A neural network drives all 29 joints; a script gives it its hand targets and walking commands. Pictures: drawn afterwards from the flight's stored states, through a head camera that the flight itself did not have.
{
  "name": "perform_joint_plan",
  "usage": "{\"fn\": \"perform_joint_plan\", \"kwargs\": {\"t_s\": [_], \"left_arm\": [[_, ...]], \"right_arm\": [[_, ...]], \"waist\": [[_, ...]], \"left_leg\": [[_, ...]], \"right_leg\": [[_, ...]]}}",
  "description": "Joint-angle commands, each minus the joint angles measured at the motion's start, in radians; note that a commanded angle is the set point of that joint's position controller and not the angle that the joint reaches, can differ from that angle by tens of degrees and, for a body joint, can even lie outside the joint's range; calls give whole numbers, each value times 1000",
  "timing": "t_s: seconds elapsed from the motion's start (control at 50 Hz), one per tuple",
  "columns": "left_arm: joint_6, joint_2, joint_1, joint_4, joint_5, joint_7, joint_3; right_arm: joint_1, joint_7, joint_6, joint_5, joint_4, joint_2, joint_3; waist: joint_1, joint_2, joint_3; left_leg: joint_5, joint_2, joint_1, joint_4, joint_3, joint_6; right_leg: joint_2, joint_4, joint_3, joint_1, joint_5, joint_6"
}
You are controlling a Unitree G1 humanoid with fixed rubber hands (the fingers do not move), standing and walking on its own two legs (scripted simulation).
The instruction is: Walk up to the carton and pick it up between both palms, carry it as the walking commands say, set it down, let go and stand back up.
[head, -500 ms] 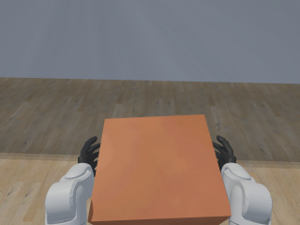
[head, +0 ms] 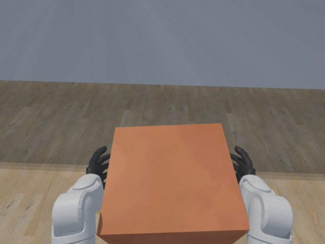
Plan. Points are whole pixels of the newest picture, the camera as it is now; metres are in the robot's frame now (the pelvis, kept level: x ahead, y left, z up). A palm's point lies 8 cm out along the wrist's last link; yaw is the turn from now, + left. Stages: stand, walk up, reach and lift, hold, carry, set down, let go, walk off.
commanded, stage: carry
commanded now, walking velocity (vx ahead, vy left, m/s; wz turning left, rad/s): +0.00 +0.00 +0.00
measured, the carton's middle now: (170, 196) +0.24 -0.01 +0.02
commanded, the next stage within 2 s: none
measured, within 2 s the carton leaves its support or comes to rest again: neither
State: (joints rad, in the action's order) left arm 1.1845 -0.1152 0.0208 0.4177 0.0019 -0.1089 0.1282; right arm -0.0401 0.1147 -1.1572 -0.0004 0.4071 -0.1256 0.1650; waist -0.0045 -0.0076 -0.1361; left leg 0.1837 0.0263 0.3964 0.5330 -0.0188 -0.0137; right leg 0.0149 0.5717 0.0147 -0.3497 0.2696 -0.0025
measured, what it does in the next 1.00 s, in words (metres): stands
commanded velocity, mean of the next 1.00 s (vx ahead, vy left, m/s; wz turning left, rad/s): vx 0.00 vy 0.00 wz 0.00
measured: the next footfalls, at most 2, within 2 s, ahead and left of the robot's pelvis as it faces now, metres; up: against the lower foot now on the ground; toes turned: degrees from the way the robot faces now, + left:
none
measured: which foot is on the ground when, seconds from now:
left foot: down 0.00-1.00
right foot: down 0.00-1.00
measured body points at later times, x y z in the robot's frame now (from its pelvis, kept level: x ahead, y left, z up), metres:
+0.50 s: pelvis +0.00 +0.00 +0.00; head -0.02 -0.01 +0.45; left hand +0.26 +0.16 +0.06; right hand +0.26 -0.17 +0.06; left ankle +0.06 +0.13 -0.73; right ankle +0.02 -0.12 -0.73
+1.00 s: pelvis +0.00 +0.00 +0.00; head -0.02 +0.00 +0.45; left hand +0.27 +0.16 +0.06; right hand +0.27 -0.17 +0.06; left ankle +0.06 +0.13 -0.73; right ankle +0.02 -0.12 -0.73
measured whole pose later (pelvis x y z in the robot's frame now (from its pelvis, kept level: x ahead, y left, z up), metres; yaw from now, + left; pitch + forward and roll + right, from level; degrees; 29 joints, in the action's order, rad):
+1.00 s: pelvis +0.00 +0.00 +0.00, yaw +0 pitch +3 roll +0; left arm 0.99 -0.12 0.08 0.21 -0.05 -0.05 0.16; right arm -0.07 0.07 -0.96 0.04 0.21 -0.12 0.18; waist -0.01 -0.01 -0.11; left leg 0.17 0.04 0.39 0.51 -0.03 -0.02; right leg 0.02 0.55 0.03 -0.34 0.26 0.00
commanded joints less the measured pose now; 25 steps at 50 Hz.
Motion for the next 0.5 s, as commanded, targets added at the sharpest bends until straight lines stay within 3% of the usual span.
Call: {"fn": "perform_joint_plan", "kwargs": {"t_s": [0.0,0.06,0.14,0.48], "left_arm": [[-43,-679,476,104,188,123,-646],[-76,-647,495,12,153,130,-598],[-141,-674,530,-41,137,142,-582],[-201,-642,485,-34,120,138,-583]], "right_arm": [[-387,-134,4,-179,50,-679,-670],[-400,-142,37,-141,-48,-649,-614],[-446,-157,101,-127,-87,-666,-590],[-420,-153,161,-123,-71,-631,-605]], "waist": [[0,11,-154],[1,11,-151],[2,8,-153],[-2,14,-179]], "left_leg": [[-30,83,-114,-79,56,41],[-17,85,-111,-87,56,40],[5,86,-110,-96,55,39],[-60,86,-131,-79,37,42]], "right_leg": [[91,-122,-57,6,-25,34],[91,-126,-55,1,-13,34],[88,-131,-53,-7,7,32],[96,-130,-45,22,-28,32]]}}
